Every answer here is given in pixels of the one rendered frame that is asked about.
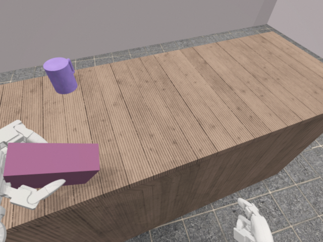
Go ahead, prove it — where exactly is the robot right hand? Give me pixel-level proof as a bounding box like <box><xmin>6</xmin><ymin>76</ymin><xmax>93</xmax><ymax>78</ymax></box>
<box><xmin>234</xmin><ymin>198</ymin><xmax>274</xmax><ymax>242</ymax></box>

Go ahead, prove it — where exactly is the robot left hand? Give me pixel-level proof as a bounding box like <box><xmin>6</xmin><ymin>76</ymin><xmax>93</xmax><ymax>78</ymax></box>
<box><xmin>0</xmin><ymin>120</ymin><xmax>66</xmax><ymax>210</ymax></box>

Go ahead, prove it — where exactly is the sponge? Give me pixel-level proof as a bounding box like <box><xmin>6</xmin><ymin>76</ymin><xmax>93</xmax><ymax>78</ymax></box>
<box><xmin>3</xmin><ymin>143</ymin><xmax>100</xmax><ymax>189</ymax></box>

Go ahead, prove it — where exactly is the table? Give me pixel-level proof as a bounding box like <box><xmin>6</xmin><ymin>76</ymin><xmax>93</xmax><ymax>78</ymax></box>
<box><xmin>0</xmin><ymin>31</ymin><xmax>323</xmax><ymax>242</ymax></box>

